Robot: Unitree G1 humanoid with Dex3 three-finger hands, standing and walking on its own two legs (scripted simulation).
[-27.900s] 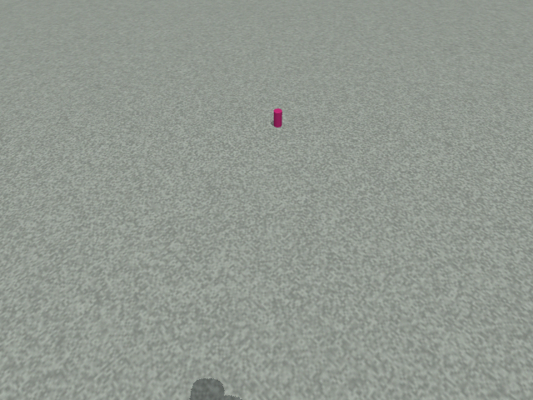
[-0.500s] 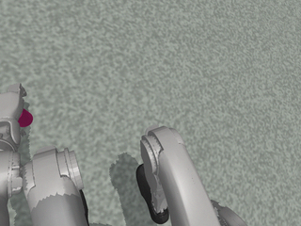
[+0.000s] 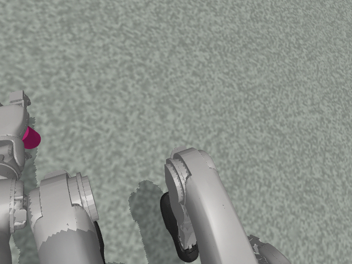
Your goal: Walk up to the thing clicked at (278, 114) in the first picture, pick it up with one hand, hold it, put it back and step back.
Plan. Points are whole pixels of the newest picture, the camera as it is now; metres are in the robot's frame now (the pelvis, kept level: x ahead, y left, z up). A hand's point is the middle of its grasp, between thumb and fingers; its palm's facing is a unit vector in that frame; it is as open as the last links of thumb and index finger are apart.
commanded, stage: withdraw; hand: left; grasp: from above
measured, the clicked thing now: (23, 135) +0.43 +0.29 -0.25
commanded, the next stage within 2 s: home in 0.74 s
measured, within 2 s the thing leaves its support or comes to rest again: neither
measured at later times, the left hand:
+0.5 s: hand out of the picture +0.39 +0.29 -0.03, palm faces -0.49 -0.11 -0.87, open 14.0 cm
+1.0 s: hand out of the picture +0.42 +0.30 -0.10, palm faces -0.34 -0.08 -0.94, open 13.3 cm
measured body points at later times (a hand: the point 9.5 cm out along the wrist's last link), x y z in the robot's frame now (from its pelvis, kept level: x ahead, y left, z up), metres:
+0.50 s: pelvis -0.01 -0.01 +0.09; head +0.17 +0.06 +0.50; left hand +0.42 +0.30 +0.02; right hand +0.11 -0.27 -0.02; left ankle +0.07 +0.14 -0.27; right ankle +0.10 -0.11 -0.27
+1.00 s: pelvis -0.01 +0.00 +0.04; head +0.20 +0.06 +0.43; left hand +0.44 +0.30 -0.05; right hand +0.05 -0.25 -0.09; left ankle +0.07 +0.14 -0.27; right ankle +0.10 -0.11 -0.27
